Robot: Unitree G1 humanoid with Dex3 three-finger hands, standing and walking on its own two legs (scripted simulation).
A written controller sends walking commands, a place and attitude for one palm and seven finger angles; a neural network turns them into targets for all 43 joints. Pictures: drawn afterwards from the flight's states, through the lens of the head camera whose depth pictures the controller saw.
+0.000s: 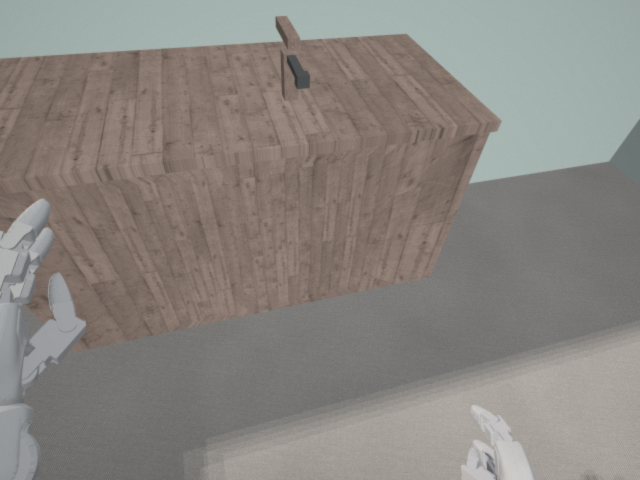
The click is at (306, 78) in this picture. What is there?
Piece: tap's lever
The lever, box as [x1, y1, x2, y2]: [295, 71, 309, 88]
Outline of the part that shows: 295,71 296,87 309,87 309,75 307,71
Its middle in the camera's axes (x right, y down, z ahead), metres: -0.04 -0.34 +0.84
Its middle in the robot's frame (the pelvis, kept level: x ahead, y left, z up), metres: +0.87 +0.10 +0.09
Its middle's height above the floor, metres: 0.86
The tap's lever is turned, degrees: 0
